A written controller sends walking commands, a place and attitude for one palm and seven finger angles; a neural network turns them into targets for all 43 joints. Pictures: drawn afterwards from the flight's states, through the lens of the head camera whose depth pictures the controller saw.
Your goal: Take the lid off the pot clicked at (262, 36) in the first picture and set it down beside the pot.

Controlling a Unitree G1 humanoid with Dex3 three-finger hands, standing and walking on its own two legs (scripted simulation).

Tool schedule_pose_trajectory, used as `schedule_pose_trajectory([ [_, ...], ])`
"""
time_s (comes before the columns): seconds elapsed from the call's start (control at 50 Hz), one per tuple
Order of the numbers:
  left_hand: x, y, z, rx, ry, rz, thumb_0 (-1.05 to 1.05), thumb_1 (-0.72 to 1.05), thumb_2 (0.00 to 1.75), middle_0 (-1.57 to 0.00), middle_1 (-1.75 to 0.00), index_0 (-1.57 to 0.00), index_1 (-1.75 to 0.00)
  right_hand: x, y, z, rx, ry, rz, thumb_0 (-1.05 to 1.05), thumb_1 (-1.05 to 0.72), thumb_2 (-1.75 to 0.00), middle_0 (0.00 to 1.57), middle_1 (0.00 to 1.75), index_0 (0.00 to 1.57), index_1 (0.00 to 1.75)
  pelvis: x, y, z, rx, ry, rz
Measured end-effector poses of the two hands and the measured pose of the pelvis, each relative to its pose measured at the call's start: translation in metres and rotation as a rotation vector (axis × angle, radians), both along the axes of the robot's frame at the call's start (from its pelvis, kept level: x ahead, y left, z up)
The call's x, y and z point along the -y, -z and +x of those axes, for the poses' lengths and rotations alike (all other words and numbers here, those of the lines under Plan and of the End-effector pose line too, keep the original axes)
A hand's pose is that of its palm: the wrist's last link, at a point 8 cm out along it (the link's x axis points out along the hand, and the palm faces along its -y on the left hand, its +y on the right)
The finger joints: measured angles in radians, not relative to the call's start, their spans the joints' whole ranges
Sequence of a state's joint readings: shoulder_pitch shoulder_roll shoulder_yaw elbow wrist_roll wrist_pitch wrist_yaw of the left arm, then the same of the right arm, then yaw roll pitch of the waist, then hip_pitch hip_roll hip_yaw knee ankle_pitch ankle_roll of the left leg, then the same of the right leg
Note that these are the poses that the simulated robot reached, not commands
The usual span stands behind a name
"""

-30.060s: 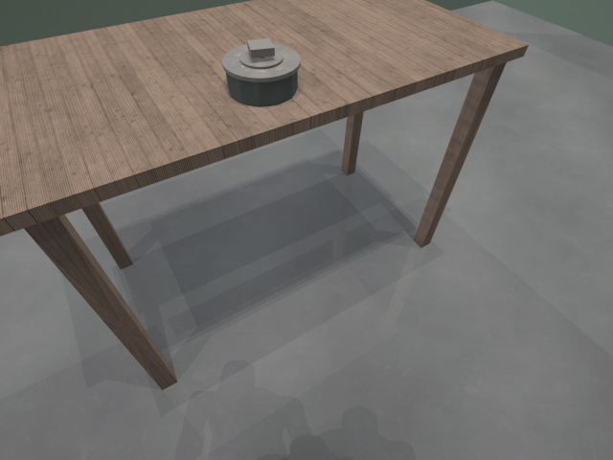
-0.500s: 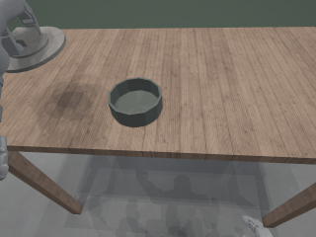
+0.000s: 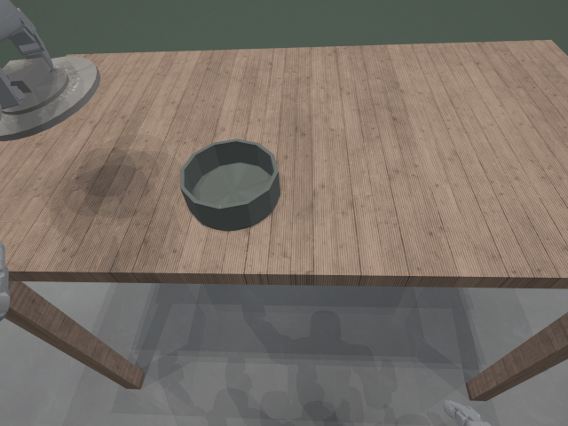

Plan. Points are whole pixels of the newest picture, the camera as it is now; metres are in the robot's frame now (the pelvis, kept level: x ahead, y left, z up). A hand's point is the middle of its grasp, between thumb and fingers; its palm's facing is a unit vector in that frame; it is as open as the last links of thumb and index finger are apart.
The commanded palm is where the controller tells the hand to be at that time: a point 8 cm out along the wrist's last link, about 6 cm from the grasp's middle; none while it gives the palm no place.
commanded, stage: lower the lid onto the table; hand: left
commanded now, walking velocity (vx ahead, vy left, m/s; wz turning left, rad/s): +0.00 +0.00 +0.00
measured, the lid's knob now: (20, 76) +0.47 +0.30 +0.28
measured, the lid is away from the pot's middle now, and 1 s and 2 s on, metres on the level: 0.22 0.22 0.22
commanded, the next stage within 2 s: none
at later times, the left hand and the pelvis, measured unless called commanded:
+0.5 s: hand (14, 112) +0.43 +0.31 +0.25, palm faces -0.20 -0.06 -0.98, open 8.2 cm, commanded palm +0.42 +0.31 +0.32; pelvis +0.00 +0.00 +0.00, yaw +1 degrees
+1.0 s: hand (43, 134) +0.44 +0.30 +0.21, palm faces -0.28 -0.07 -0.96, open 8.2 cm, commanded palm +0.43 +0.31 +0.28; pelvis +0.00 +0.01 +0.00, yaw +0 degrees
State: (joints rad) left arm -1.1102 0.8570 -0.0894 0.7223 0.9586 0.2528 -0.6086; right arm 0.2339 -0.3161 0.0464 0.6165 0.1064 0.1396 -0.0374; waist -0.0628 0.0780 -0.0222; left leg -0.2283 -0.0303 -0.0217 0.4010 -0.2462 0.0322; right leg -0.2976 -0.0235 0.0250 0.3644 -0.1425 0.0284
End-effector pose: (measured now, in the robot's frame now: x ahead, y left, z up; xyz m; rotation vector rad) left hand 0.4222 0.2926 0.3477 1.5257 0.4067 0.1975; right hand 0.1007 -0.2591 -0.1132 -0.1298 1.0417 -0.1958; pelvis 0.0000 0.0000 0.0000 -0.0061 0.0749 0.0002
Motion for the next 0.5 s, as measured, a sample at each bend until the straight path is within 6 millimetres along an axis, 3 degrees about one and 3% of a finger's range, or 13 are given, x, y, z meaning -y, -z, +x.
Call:
schedule_pose_trajectory([
  [0.26,-0.010,0.022,-0.005,-0.038,-0.009,-0.020,0.08,0.08,1.20,-0.94,-0.64,-0.74,-0.57,-0.001,-0.005,0.007,0.029,-0.011,-0.014,0.01,-0.91,-0.90,0.20,0.30,0.20,0.30,0.001,0.001,-0.002,0.009,-0.005,-0.002],
  [0.38,-0.016,0.038,-0.004,-0.085,-0.022,-0.011,0.08,0.08,1.20,-0.94,-0.64,-0.74,-0.56,0.000,-0.006,0.004,0.016,-0.011,-0.028,0.01,-0.91,-0.90,0.20,0.30,0.20,0.30,0.000,0.001,-0.003,0.009,-0.011,-0.004],
  [0.5,-0.014,0.040,0.000,-0.073,0.013,-0.013,0.08,0.08,1.20,-0.94,-0.64,-0.74,-0.56,-0.001,-0.005,-0.003,0.000,-0.003,-0.039,0.01,-0.91,-0.90,0.20,0.30,0.20,0.30,-0.002,0.001,-0.001,0.006,-0.014,-0.006],
])
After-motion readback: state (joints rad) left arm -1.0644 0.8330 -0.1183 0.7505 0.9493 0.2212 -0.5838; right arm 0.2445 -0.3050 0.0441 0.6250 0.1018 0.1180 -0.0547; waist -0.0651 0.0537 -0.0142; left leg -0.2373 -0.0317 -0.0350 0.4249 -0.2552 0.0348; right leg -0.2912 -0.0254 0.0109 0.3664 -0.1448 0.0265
